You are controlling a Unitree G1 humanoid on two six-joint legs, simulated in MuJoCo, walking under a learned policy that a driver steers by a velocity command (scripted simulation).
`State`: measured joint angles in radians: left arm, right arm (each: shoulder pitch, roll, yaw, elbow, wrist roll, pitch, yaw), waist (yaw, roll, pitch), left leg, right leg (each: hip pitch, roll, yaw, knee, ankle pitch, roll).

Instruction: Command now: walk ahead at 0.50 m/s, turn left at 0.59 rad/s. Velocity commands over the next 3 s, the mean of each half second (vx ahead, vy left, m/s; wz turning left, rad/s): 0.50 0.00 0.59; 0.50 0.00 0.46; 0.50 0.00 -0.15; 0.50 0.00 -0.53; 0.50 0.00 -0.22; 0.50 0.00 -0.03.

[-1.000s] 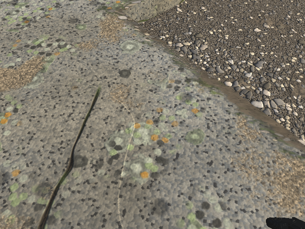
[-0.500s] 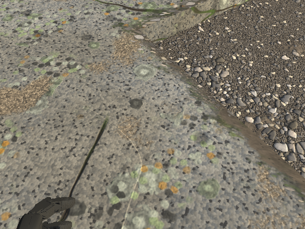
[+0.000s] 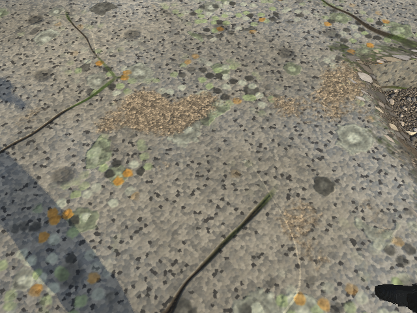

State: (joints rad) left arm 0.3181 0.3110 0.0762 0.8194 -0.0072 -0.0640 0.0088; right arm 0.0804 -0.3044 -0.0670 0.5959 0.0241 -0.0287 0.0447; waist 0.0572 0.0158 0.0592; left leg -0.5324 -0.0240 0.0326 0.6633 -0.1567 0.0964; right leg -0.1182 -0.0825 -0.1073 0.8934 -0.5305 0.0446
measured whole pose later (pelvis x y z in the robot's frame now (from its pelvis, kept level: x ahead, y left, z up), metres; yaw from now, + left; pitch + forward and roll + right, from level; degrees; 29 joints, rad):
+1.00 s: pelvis +0.51 +0.12 +0.01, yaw +31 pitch +2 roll -1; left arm 0.35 0.31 0.05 0.88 -0.02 -0.06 0.00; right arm 0.07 -0.28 -0.05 0.59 0.01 -0.04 0.03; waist 0.06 0.01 0.06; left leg -0.48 -0.01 0.02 0.61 -0.15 0.07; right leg -0.12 -0.08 -0.08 0.87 -0.52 0.02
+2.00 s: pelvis +1.05 +0.35 +0.01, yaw +5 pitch +2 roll +1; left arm 0.37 0.32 0.08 0.74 -0.02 -0.02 0.01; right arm 0.06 -0.27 -0.04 0.67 -0.01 -0.12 0.02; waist 0.07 -0.03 0.00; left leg -0.45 -0.04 -0.03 0.52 -0.11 0.01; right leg -0.17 0.09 0.23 0.75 -0.50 -0.05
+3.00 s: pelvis +1.59 +0.37 +0.01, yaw +0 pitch +2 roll -1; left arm 0.40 0.30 0.06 0.86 -0.01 -0.04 0.01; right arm 0.03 -0.27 -0.03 0.74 0.00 -0.09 0.04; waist 0.07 0.00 0.02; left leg -0.49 0.01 0.03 0.54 -0.09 0.04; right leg -0.03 -0.01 0.00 0.58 -0.48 0.00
